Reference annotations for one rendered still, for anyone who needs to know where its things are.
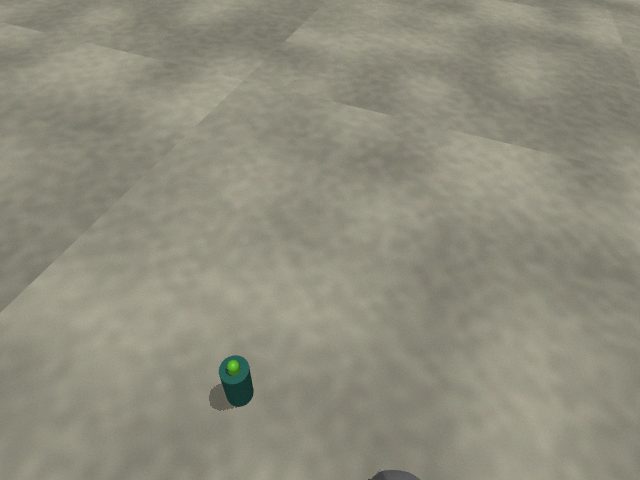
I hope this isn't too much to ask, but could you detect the bottle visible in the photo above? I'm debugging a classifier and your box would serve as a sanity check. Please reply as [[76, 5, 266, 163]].
[[219, 355, 254, 407]]

